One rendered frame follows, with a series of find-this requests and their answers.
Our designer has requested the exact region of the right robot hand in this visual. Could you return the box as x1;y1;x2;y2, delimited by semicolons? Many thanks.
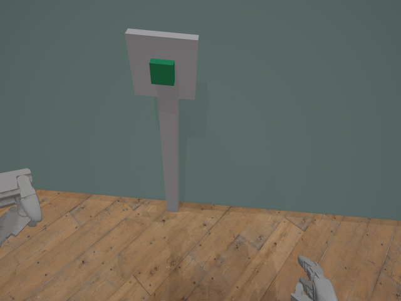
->
291;255;338;301

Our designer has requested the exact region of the left robot hand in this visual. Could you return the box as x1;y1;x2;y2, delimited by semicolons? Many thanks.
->
0;168;42;247

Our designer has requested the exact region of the button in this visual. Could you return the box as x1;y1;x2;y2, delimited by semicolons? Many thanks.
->
149;58;175;86

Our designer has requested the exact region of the panel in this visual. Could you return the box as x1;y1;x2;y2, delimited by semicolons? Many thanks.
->
125;28;199;212

